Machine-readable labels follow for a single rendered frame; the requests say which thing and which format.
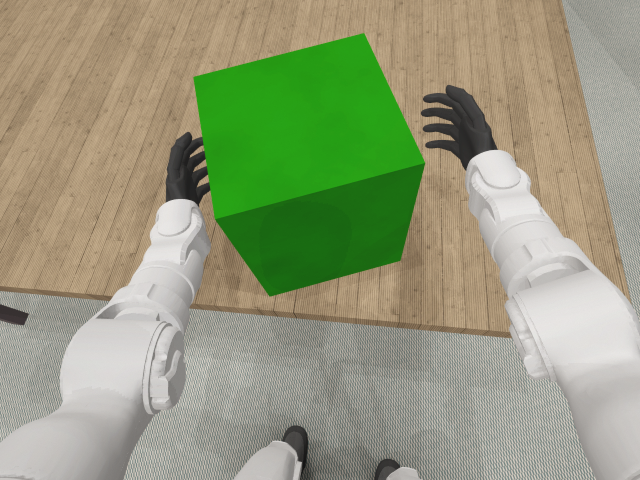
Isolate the right robot upper arm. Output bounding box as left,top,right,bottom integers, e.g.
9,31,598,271
504,270,640,480

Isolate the robot right hand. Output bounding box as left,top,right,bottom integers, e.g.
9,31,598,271
421,85,498,171

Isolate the left robot forearm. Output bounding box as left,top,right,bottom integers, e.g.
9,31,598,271
60,199,211,400

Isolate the right robot forearm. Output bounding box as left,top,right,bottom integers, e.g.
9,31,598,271
465,150,640,350

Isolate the left robot shin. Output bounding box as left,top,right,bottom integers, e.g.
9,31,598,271
267,441,298,457

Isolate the robot left foot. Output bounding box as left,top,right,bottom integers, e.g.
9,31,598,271
282,425,308,479

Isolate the table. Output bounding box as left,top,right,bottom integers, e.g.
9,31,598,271
0,0,632,338

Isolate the left robot upper arm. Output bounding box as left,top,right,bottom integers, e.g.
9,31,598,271
0,319,186,480

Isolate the robot left hand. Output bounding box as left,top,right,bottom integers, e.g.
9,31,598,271
166,132,210,207

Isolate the carton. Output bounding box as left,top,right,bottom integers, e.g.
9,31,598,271
193,33,425,297

